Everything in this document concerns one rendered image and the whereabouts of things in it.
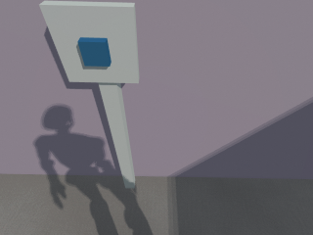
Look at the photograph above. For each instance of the button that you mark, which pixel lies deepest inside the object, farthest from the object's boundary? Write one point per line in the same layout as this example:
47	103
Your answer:
95	51

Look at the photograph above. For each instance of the panel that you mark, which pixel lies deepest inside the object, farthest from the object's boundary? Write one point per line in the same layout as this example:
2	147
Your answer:
67	21

